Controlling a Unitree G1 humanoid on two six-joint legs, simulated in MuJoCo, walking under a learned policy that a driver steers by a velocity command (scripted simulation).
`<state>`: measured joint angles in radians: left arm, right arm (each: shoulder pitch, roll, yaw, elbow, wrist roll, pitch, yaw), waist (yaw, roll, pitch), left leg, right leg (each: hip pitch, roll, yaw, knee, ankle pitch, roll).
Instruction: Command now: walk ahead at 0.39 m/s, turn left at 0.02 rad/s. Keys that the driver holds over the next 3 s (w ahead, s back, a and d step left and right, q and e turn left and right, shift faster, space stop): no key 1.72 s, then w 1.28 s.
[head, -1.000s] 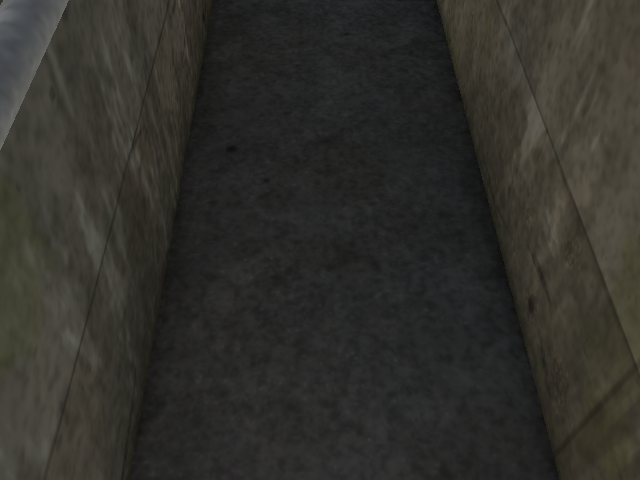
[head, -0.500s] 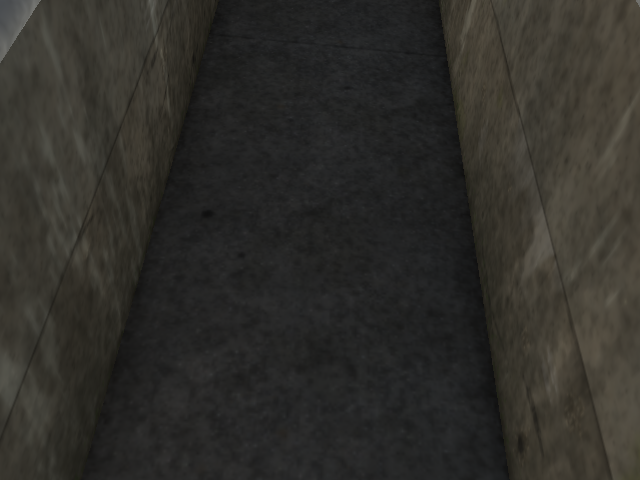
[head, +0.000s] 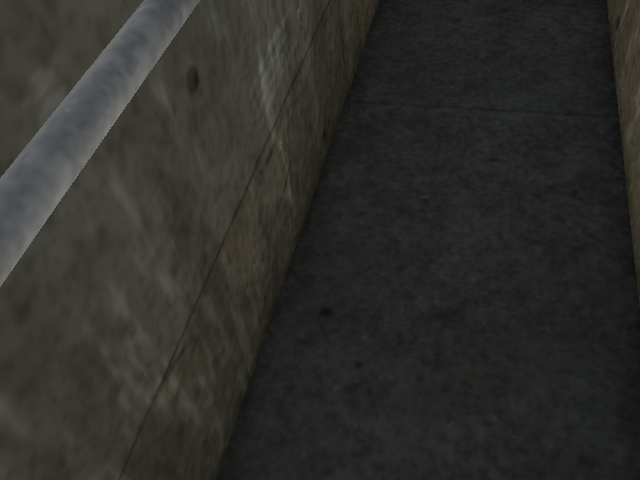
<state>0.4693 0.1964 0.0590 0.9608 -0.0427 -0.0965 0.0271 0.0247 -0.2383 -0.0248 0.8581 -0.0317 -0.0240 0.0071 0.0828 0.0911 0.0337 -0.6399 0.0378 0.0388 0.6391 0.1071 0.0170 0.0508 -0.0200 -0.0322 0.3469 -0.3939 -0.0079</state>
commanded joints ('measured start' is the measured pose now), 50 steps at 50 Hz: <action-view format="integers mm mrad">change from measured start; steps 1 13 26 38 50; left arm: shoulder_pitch -48 -15 -91 -221 -259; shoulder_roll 193 8 16 28 13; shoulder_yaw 42 2 -13 -13 -11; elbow -76 -23 -34 -15 32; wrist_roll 23 66 82 38 34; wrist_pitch -1 107 64 56 67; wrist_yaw -3 -7 45 14 30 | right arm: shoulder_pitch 14 305 354 413 345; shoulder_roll -8 -25 16 41 19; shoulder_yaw -11 -50 -50 -56 -59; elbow -29 59 52 221 273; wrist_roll -3 6 -5 18 17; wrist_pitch -33 -51 -51 11 10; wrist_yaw -23 -53 -95 -77 -92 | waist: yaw -66 -53 -34 -109 -83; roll -324 11 -16 -167 -163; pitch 19 -52 -14 -27 -3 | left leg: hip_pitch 290 369 269 563 588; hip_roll -98 227 107 17 32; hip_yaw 57 -149 -104 -54 -62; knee -57 -327 -155 -261 -344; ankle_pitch -61 293 -172 -233 -141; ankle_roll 33 150 50 -19 8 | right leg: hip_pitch -121 -494 -76 -191 -171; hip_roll -167 2 -38 -137 -84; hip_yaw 20 144 37 177 116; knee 68 765 20 69 62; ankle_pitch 1145 37 333 623 484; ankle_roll -97 -66 -82 -58 -58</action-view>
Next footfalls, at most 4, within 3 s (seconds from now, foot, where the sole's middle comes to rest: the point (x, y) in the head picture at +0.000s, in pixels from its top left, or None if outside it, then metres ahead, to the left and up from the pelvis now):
0.08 left None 0.24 0.10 -0.77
0.50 right None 0.30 -0.14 -0.77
2.02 left None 0.31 0.08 -0.77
2.46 right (446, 380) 0.72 -0.10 -0.77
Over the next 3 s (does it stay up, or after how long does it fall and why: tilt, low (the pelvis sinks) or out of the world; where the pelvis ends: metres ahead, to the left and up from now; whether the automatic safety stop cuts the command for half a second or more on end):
stays up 0.84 -0.12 0.00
